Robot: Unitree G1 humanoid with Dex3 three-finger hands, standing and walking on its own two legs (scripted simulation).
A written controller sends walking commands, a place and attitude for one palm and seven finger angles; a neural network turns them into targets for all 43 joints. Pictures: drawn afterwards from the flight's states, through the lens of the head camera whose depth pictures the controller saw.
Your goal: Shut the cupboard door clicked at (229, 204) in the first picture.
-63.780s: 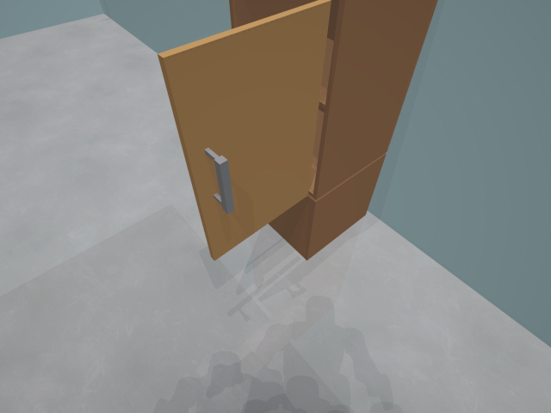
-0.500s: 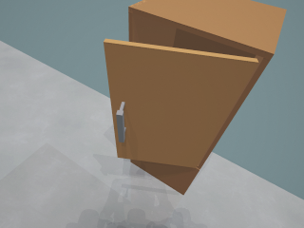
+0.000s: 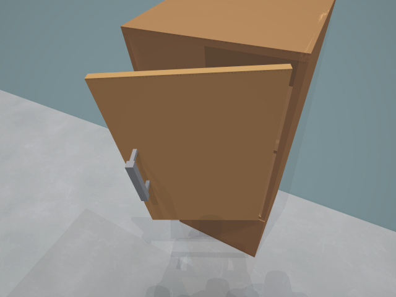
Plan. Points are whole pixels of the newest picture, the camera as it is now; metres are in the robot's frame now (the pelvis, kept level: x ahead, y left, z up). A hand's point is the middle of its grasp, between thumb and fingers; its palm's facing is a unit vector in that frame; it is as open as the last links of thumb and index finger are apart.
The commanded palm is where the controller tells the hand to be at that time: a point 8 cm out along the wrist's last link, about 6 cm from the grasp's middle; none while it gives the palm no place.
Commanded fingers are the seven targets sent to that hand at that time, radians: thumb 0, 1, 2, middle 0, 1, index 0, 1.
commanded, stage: look again from close up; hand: left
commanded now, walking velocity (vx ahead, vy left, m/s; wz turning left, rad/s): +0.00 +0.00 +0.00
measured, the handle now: (139, 176) +0.41 +0.19 -0.03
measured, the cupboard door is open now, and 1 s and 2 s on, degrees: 25 25 25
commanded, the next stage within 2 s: raise the hand and make a fist in 0.16 s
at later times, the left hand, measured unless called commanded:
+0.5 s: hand (128, 269) +0.18 +0.16 -0.01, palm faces +0.17 -0.99 -0.01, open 7.0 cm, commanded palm +0.10 +0.21 -0.06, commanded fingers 0.00 0.90 0.90 -0.42 -0.54 -0.42 -0.54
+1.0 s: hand out of the picture +0.13 +0.19 -0.05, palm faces -0.04 -1.00 -0.03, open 4.6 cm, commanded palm +0.10 +0.25 -0.05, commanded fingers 0.00 0.90 0.90 -0.88 -1.04 -0.88 -1.04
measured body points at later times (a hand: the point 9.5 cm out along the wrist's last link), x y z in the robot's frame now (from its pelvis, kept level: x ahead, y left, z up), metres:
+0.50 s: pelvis -0.03 -0.02 -0.03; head -0.01 -0.04 +0.42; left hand +0.17 +0.21 -0.01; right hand +0.12 -0.29 -0.12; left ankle -0.05 +0.14 -0.73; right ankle +0.01 -0.10 -0.74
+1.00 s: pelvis -0.09 +0.04 -0.11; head -0.04 +0.05 +0.34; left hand +0.12 +0.24 -0.05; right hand +0.08 -0.15 -0.19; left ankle -0.05 +0.15 -0.74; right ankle +0.01 -0.10 -0.74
